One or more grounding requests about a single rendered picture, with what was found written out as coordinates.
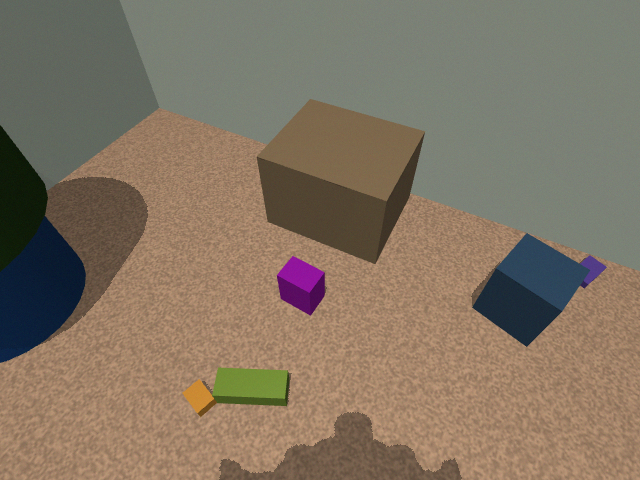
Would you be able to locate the potted plant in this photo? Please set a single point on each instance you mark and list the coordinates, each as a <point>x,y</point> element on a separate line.
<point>41,277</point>

